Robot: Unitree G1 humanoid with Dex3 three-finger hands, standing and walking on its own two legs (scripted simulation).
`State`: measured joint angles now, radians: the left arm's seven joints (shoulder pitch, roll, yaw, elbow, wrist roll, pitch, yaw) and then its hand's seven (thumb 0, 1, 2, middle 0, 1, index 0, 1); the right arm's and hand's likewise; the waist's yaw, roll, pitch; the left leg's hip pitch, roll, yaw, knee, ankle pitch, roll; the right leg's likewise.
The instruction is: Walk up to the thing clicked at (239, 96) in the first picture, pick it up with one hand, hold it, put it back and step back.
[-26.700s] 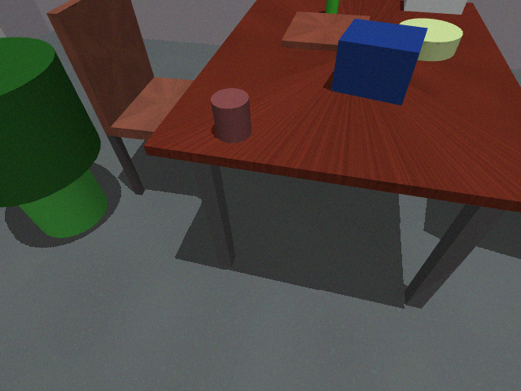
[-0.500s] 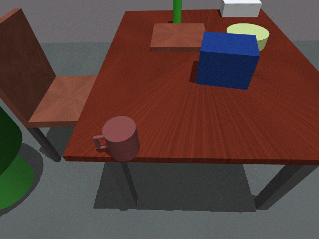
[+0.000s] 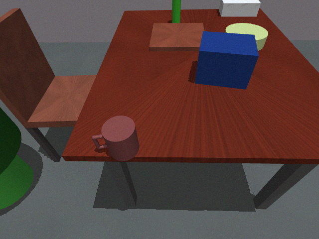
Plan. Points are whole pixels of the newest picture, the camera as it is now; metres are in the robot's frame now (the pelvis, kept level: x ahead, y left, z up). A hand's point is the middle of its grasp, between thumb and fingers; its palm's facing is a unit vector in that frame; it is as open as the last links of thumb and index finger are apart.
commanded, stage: stand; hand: left
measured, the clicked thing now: (115, 139) +0.40 +0.16 +0.01
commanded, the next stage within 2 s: none
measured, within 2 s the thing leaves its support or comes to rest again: neither
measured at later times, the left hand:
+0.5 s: hand out of the picture +0.07 +0.25 -0.16, palm faces -0.02 -0.94 -0.35, open 7.5 cm
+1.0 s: hand out of the picture +0.07 +0.25 -0.16, palm faces -0.02 -0.94 -0.34, open 7.4 cm
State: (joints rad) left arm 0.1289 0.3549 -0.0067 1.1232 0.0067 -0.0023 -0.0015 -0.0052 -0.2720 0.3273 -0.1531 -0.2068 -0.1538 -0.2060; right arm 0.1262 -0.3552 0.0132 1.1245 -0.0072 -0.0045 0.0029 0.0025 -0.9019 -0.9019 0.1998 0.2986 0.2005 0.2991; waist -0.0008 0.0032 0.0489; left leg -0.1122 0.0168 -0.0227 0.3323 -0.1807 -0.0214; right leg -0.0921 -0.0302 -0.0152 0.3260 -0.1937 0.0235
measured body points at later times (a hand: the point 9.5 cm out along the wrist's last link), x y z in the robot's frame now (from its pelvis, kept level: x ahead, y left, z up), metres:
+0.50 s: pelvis +0.00 +0.00 +0.00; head +0.01 +0.00 +0.45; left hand +0.07 +0.30 -0.13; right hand +0.07 -0.30 -0.13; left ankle +0.00 +0.13 -0.75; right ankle -0.01 -0.13 -0.75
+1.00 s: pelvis +0.00 +0.00 +0.00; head +0.01 +0.00 +0.45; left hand +0.07 +0.30 -0.13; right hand +0.07 -0.30 -0.13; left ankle +0.00 +0.13 -0.75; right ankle -0.01 -0.13 -0.75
